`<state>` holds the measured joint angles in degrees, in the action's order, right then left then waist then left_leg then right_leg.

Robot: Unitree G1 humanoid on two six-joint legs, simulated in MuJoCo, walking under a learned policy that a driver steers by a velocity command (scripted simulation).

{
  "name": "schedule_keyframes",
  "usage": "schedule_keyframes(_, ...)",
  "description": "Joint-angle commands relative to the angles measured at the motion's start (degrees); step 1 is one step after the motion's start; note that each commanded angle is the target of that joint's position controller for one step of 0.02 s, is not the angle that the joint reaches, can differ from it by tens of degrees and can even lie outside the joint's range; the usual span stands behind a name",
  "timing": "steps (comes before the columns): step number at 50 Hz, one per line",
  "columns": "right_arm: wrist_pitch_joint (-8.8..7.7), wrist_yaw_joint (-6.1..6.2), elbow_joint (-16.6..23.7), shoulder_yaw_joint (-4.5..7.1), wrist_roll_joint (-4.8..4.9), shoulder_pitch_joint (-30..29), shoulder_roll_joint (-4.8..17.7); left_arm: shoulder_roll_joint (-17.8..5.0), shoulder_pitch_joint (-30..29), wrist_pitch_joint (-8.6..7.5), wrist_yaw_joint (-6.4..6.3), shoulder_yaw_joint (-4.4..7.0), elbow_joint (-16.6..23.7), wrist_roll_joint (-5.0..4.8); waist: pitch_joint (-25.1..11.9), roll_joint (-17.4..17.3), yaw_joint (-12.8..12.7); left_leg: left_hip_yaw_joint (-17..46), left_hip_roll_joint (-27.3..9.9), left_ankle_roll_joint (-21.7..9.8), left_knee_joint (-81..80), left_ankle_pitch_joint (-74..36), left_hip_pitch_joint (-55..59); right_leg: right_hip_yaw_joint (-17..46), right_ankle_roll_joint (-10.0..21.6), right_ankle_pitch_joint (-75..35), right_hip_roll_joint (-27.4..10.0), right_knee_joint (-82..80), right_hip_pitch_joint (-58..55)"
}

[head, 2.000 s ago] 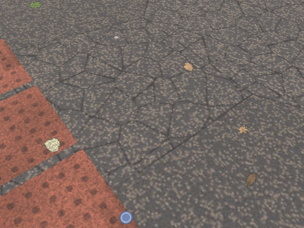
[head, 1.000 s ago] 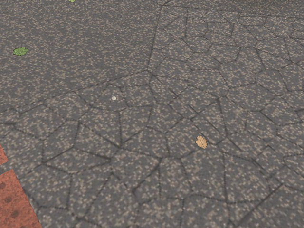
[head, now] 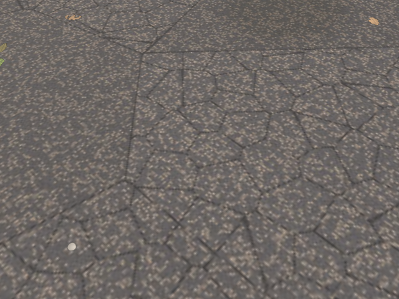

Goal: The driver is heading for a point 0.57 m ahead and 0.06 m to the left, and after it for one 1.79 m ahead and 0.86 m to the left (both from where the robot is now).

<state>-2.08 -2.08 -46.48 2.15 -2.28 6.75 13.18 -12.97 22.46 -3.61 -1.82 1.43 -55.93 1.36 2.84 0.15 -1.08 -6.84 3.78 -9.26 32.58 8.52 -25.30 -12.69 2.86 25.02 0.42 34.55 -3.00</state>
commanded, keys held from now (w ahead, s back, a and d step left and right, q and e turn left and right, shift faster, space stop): w+q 0.32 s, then w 0.12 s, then no key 0.16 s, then q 0.40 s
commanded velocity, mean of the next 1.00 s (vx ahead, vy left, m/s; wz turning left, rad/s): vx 0.33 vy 0.00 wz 0.42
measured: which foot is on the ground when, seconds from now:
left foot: down 0.00-0.50, up 0.52-1.00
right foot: down 0.00-0.00, up 0.02-0.48, down 0.50-1.00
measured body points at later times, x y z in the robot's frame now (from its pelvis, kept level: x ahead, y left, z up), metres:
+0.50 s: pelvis +0.29 -0.01 +0.01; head +0.32 +0.00 +0.45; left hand +0.44 +0.27 -0.08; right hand +0.33 -0.30 -0.12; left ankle +0.10 +0.05 -0.71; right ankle +0.43 -0.08 -0.72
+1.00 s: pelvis +0.39 +0.02 +0.02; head +0.41 +0.04 +0.46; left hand +0.34 +0.30 -0.12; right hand +0.63 -0.15 -0.09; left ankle +0.38 +0.11 -0.72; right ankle +0.43 -0.08 -0.72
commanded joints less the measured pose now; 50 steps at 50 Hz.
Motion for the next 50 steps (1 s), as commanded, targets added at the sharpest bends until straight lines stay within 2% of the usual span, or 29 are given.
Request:
schedule_keyframes(1, 0.37, 1.14, -2.0, 5.52, 1.04, 19.4, 17.4, -6.9, -2.3, -1.52, 1.22, 1.54, 9.4, -0.68, -18.5, -11.4, 6.6, 51.1, -23.8, -18.3, -13.5, -2.3, 43.0, 10.7, -1.1, 5.6, 4.8, 51.5, 40.0)
schedule_keyframes(2, 0.61, 1.24, -2.2, 5.29, 2.42, 16.7, 15.4, -7.7, -6.9, -2.12, 1.60, 1.34, 10.2, 0.15, -11.5, -2.9, 6.6, 42.5, -22.0, -16.0, -15.2, 0.1, 37.7, 17.1, -0.4, -0.4, -0.8, 49.9, 45.2)
schedule_keyframes(3, 0.68, 1.43, -1.8, 4.46, 2.34, 13.8, 12.1, -7.9, -8.1, -2.80, 1.89, 1.23, 11.0, -0.48, -5.5, -0.2, 4.8, 36.4, -20.5, -13.4, -17.3, -1.1, 29.4, 16.3, -0.6, -4.9, -3.0, 45.0, 44.4)
schedule_keyframes(4, 0.63, 1.54, -1.7, 3.71, 2.03, 11.3, 9.4, -7.8, -7.6, -2.70, 1.86, 1.36, 10.5, -0.38, -1.4, 3.0, 2.1, 31.5, -17.4, -10.4, -18.9, -5.2, 22.5, 15.7, -1.2, -6.3, -4.8, 39.6, 41.5)
schedule_keyframes(5, 0.28, 1.85, -1.6, 3.24, 2.33, 9.9, 8.3, -7.5, -7.1, -1.68, 1.85, 1.26, 10.7, 0.62, -0.1, 2.7, 0.4, 27.6, -14.6, -9.0, -19.7, -9.4, 17.8, 15.6, -2.4, -6.6, -5.7, 36.1, 38.4)
schedule_keyframes(6, -0.19, 1.94, -1.3, 2.97, 2.41, 9.3, 8.1, -6.7, -5.7, -0.45, 2.09, 1.02, 10.4, 1.34, -0.8, 1.3, -0.7, 24.5, -12.6, -8.2, -20.3, -11.6, 15.4, 15.3, -3.4, -7.1, -6.3, 33.5, 35.6)
schedule_keyframes(7, -0.82, 1.84, -1.5, 3.09, 2.45, 10.0, 8.8, -6.3, -5.7, 0.49, 2.27, 0.94, 10.8, 1.62, -1.4, 0.3, -0.9, 23.2, -11.6, -8.2, -20.4, -15.0, 14.1, 14.4, -4.2, -7.3, -6.1, 31.7, 34.7)
schedule_keyframes(9, -1.42, 1.74, -1.7, 3.59, 2.44, 11.5, 10.7, -5.9, -8.0, 1.38, 2.52, 0.79, 12.2, 1.54, -1.3, -0.9, -0.7, 21.3, -9.8, -7.7, -21.0, -17.4, 12.9, 13.0, -5.6, -10.3, -6.2, 26.8, 35.5)
schedule_keyframes(12, -1.27, 1.71, -1.9, 3.78, 2.45, 14.7, 11.0, -6.0, -15.6, 1.57, 2.67, 0.67, 15.2, 1.24, -0.1, -2.6, 2.1, 21.4, -8.2, -5.7, -21.3, -16.7, 14.7, 12.2, -6.8, -17.2, -6.2, 17.3, 39.2)
schedule_keyframes(14, -1.01, 1.74, -2.0, 3.94, 2.42, 16.8, 11.2, -5.8, -19.6, 1.48, 2.83, 0.44, 16.5, 0.95, -0.5, -3.6, 4.0, 22.0, -7.8, -4.4, -20.1, -17.0, 17.8, 12.3, -6.8, -21.2, -5.3, 11.8, 40.1)
schedule_keyframes(19, -0.89, 2.41, -2.1, 3.86, 1.60, 20.1, 11.3, -6.1, -25.8, 0.45, 3.27, -0.15, 19.1, 0.46, -0.9, -4.4, 6.8, 24.0, -9.9, -3.3, -16.5, -22.6, 25.4, 12.0, -4.9, -23.9, -2.9, 1.4, 39.1)
schedule_keyframes(20, -1.04, 2.64, -2.0, 3.80, 1.48, 19.8, 11.4, -6.5, -25.5, 0.19, 3.29, -0.09, 19.2, 0.46, -0.9, -4.6, 6.3, 24.6, -10.8, -2.6, -15.8, -23.7, 26.0, 12.4, -4.0, -23.4, -2.7, -0.6, 37.0)
schedule_keyframes(22, -1.51, 2.95, -1.7, 3.77, 1.31, 17.4, 12.2, -8.2, -19.8, -0.30, 3.05, 0.55, 17.7, 0.48, -1.9, -5.2, 3.2, 24.9, -11.9, -0.7, -12.7, -29.5, 25.3, 12.5, -1.6, -19.9, -1.2, -4.1, 28.0)
schedule_keyframes(23, -1.70, 2.94, -1.8, 3.76, 1.31, 16.6, 12.5, -9.4, -14.0, -0.76, 2.51, 1.19, 15.7, 0.64, -3.7, -4.5, 0.6, 23.6, -10.4, 0.6, -6.1, -38.0, 25.6, 11.8, -0.4, -18.4, 0.6, -6.0, 21.5)
schedule_keyframes(24, -1.95, 2.71, -2.0, 3.49, 1.75, 16.0, 12.0, -10.5, -6.6, -1.68, 1.88, 1.65, 13.7, 1.07, -7.6, -2.2, -3.3, 20.6, -7.0, 2.2, 4.4, -38.4, 23.5, 12.2, 1.0, -23.4, -0.6, -10.0, 11.9)
schedule_keyframes(25, -2.33, 2.56, -0.3, 2.41, 2.34, 17.2, 8.4, -14.2, 1.6, -2.39, 0.99, 2.30, 13.2, 2.15, -15.6, 3.2, -5.4, 18.0, -3.5, 3.9, 19.6, -20.7, 15.3, 24.3, 3.6, -29.8, -13.3, -8.5, -1.6)
schedule_keyframes(26, -1.81, 2.87, -1.0, 1.89, 4.40, 27.9, 4.4, -19.6, 1.6, -1.46, 1.19, 4.03, 12.5, 1.89, -21.9, 17.8, -0.7, 12.1, 6.8, 6.4, 37.4, 23.5, 0.3, 47.7, 14.1, -47.3, -28.0, -10.7, -12.7)
schedule_keyframes(27, -1.05, 3.59, -2.9, 2.43, 1.71, 26.3, 9.4, -14.5, -1.0, -0.71, 1.84, 3.27, 13.2, -0.34, -18.5, 6.7, 0.0, 15.0, 3.0, 5.9, 41.9, 22.3, -2.8, 49.0, 14.2, -47.9, -25.7, -11.7, -7.1)
schedule_keyframes(28, -0.85, 3.37, -2.6, 2.48, 1.43, 20.9, 9.0, -9.6, -5.2, -0.87, 2.01, 1.93, 13.5, -0.78, -11.0, 2.3, 0.4, 15.6, 1.5, 6.4, 41.0, 18.5, -3.2, 38.6, 12.8, -51.1, -22.6, -12.1, -0.1)
schedule_keyframes(29, -0.76, 3.15, -1.9, 2.15, 1.43, 17.7, 8.0, -6.8, -7.5, -1.05, 2.17, 1.09, 13.3, -0.49, -7.8, 0.9, 0.7, 14.9, -0.2, 6.8, 38.1, 16.5, -3.4, 31.8, 10.8, -55.8, -19.6, -13.1, 3.7)
schedule_keyframes(30, -0.25, 2.74, -1.6, 2.11, 1.17, 15.6, 7.7, -5.7, -7.5, -1.30, 1.97, 0.66, 12.6, -0.70, -6.1, 3.2, 0.8, 14.6, -1.5, 7.2, 35.0, 15.5, -3.2, 26.9, 9.1, -58.5, -17.1, -14.4, 5.8)
schedule_keyframes(31, 0.58, 2.29, -1.7, 2.02, 0.92, 16.4, 7.3, -5.8, -8.0, -1.39, 1.81, 0.59, 11.9, -0.82, -5.8, 5.5, 1.9, 13.7, -1.8, 7.9, 33.3, 14.6, -1.1, 23.2, 8.0, -59.3, -15.4, -15.7, 8.3)
schedule_keyframes(32, 1.28, 2.05, -2.0, 2.07, 0.83, 16.8, 7.0, -6.5, -7.6, -1.61, 1.85, 0.69, 11.5, -0.75, -6.3, 6.1, 2.4, 12.8, -1.1, 8.3, 32.7, 13.5, 0.7, 21.0, 7.6, -61.7, -14.7, -16.1, 9.7)
schedule_keyframes(34, 2.12, 1.75, -1.8, 2.10, 1.08, 16.6, 6.6, -8.0, -7.8, -1.70, 1.64, 1.12, 11.3, -0.66, -7.7, 5.9, 3.3, 11.5, -0.6, 9.2, 32.1, 12.0, 0.5, 17.8, 8.7, -63.5, -14.9, -16.7, 10.2)
schedule_keyframes(36, 2.71, 1.54, -0.9, 2.00, 0.96, 14.2, 6.1, -8.4, -8.0, -1.12, 1.26, 1.27, 11.1, -0.48, -7.3, 5.9, 3.3, 10.3, -1.5, 9.8, 29.2, 10.5, -1.3, 15.1, 9.0, -60.6, -15.0, -17.4, 10.7)
schedule_keyframes(41, 3.91, 0.42, 2.1, 1.03, 0.79, 6.8, 4.6, -9.0, -7.5, 0.70, 0.61, 1.77, 10.8, -0.41, -5.8, 7.7, 1.8, 6.9, -4.5, 9.9, 17.6, 5.2, 0.7, 10.0, 8.5, -47.9, -14.7, -18.3, 13.2)
schedule_keyframes(47, 4.39, 0.07, 5.1, 1.23, 0.92, 2.7, 5.7, -11.7, -6.6, 3.19, 0.66, 3.28, 10.7, -0.08, -4.1, 7.5, -0.4, 3.8, -4.2, 7.9, 7.1, 11.7, 4.5, 10.9, 8.1, -33.1, -18.2, -14.0, 12.1)
schedule_keyframes(49, 3.73, 0.23, 5.5, 1.32, 1.01, 4.0, 5.4, -12.3, -7.3, 3.95, 0.42, 3.78, 10.7, -0.37, -3.9, 5.7, 0.9, 3.2, -3.2, 6.4, -2.4, 8.2, 9.4, 9.8, 5.7, -27.8, -17.6, -8.7, 13.1)
schedule_keyframes(50, 3.02, 0.65, 5.1, 1.71, 0.65, 5.7, 6.7, -11.8, -5.5, 4.20, 0.46, 3.83, 10.1, -0.02, -4.8, 1.2, 1.5, 6.8, -3.9, 5.3, -9.0, 2.6, 14.1, 8.0, 2.7, -22.0, -15.6, -2.9, 15.2)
